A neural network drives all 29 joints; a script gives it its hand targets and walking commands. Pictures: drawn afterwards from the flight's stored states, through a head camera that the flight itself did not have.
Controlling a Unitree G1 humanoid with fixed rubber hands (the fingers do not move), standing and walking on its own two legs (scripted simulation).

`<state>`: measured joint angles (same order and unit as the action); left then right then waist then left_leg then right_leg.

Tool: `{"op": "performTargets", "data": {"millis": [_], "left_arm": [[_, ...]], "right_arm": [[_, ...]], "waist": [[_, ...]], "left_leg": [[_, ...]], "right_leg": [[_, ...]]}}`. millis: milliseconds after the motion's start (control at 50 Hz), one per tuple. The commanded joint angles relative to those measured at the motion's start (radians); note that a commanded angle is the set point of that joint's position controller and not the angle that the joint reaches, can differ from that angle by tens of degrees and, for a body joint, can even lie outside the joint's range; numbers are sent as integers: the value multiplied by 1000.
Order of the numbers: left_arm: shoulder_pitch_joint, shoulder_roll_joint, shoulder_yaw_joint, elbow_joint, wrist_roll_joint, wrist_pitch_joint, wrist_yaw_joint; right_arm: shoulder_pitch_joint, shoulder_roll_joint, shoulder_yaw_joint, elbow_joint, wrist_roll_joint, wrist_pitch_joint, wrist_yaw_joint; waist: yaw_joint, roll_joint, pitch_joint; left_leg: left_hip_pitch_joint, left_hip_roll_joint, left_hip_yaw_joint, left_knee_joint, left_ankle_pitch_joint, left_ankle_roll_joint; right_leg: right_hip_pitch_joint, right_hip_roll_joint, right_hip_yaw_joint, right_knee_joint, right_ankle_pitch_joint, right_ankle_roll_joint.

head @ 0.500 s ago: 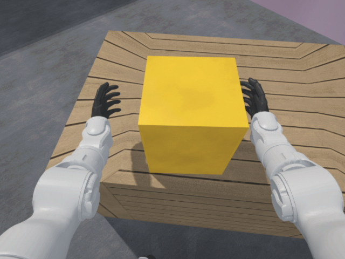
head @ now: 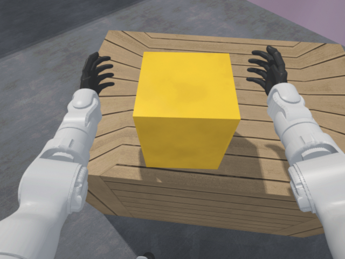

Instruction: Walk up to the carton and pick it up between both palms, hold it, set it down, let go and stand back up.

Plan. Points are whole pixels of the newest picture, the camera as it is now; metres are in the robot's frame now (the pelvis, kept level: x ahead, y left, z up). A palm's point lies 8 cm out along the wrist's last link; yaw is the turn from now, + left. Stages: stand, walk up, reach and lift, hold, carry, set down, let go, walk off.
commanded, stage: set down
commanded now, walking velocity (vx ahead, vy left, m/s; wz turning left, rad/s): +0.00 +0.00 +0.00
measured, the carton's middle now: (183, 115) +0.48 +0.04 +0.01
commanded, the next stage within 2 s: none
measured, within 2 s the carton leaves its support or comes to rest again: neither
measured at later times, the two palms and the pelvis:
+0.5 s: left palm (75, 65) +0.44 +0.27 +0.18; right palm (299, 59) +0.50 -0.17 +0.20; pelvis +0.00 +0.00 +0.02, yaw +0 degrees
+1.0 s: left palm (80, 104) +0.39 +0.25 +0.13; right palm (286, 106) +0.43 -0.17 +0.13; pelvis +0.00 +0.00 +0.02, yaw +1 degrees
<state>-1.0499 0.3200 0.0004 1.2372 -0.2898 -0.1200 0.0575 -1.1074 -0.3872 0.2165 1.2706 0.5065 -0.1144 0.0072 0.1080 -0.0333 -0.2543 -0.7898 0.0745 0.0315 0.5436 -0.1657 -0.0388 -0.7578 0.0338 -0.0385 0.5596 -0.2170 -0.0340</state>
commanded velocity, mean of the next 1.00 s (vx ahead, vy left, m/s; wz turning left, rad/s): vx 0.00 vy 0.00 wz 0.00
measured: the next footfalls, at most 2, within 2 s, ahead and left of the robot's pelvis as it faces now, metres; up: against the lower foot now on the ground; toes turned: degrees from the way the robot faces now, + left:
none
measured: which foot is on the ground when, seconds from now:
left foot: down 0.00-1.00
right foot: down 0.00-1.00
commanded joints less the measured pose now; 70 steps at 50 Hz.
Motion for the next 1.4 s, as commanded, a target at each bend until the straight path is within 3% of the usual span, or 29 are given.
{"op": "performTargets", "data": {"millis": [0, 100, 240, 320, 420, 560, 700, 820, 940, 1020, 1040, 1060, 1120, 1200, 1240, 1340, 1380], "left_arm": [[-519, 166, -34, -127, -50, 28, -5], [-542, 160, -72, -129, -63, 75, -6], [-568, 203, -52, -228, -34, 162, 22], [-553, 220, -30, -280, -26, 222, 34], [-436, 209, 6, -307, -1, 274, 10], [-208, 161, 69, -423, 79, 246, -38], [-218, 174, 88, -671, 51, 206, -8], [-126, 136, 76, -654, 44, 227, 13], [75, 119, 158, -666, 141, 240, -18], [182, 89, 181, -695, 180, 230, -38], [200, 79, 179, -703, 180, 224, -40], [78, 114, 177, -649, 149, 216, -40], [61, 108, 125, -662, 92, 174, -12], [192, 74, 109, -716, 89, 148, -17], [307, 55, 122, -787, 117, 134, -31], [467, 22, 145, -888, 164, 160, -47], [491, 16, 137, -976, 156, 163, -35]], "right_arm": [[-538, -172, -69, -97, -30, 26, -13], [-544, -194, -74, -32, -15, 67, -2], [-558, -233, -61, -40, 32, 116, 25], [-565, -238, -45, -74, 49, 153, 32], [-500, -219, -17, -115, 54, 186, 23], [-291, -177, -32, -249, 15, 136, -2], [-248, -181, -162, -461, -70, 90, -24], [-171, -144, -199, -444, -123, 123, -16], [3, -116, -144, -433, -91, 93, -21], [102, -90, -128, -466, -89, 54, -21], [119, -83, -130, -480, -93, 47, -19], [-21, -81, -121, -522, -114, 55, -21], [1, -52, -150, -552, -132, 66, -7], [157, -52, -143, -547, -120, 42, -7], [263, -66, -145, -558, -116, 6, -16], [380, -80, -174, -604, -148, -34, -29], [393, -90, -209, -690, -174, -50, -26]], "waist": [[-19, -43, -680], [-32, 25, -615], [-8, 89, -610], [4, 67, -596], [10, 1, -538], [-4, -12, -471], [-45, 43, -466], [-58, 46, -438], [-28, 36, -392], [-31, 29, -267], [-33, 25, -234], [3, 8, -199], [7, 9, -142], [-24, 31, -190], [-45, 52, -240], [-70, 45, -206], [-80, 45, -220]], "left_leg": [[284, -60, 51, -25, 224, 10], [422, -53, 33, -28, 275, -13], [524, -52, 18, -46, 344, -29], [528, -56, 16, -61, 347, -18], [519, -63, 19, -93, 375, 3], [593, -72, 31, -125, 433, 7], [645, -75, 29, -124, 327, 0], [664, -60, 6, -131, 199, 30], [697, -75, 9, -121, 370, 20], [690, -88, 24, -148, 370, 12], [687, -89, 27, -155, 354, 14], [610, -105, 37, -173, 242, 28], [576, -93, 34, -193, 114, 38], [697, -87, 25, -145, 287, 17], [766, -88, 20, -124, 418, -2], [805, -96, 18, -141, 469, -10], [809, -97, 20, -137, 480, -12]], "right_leg": [[472, 2, 23, -36, 393, 72], [390, 14, -2, -91, 328, 53], [382, 23, -17, -129, 307, 48], [428, 23, -13, -133, 329, 57], [541, 18, 5, -141, 404, 77], [637, 14, 14, -176, 448, 84], [542, 22, 2, -209, 271, 66], [471, 11, 10, -229, 107, 44], [621, 13, 21, -211, 258, 69], [675, 13, 22, -213, 306, 77], [669, 13, 22, -219, 290, 76], [628, 1, 34, -241, 176, 80], [541, -3, 35, -253, -5, 64], [553, 9, 31, -251, 136, 52], [599, 19, 25, -242, 278, 55], [634, 31, 12, -261, 323, 52], [629, 38, 8, -260, 324, 48]]}}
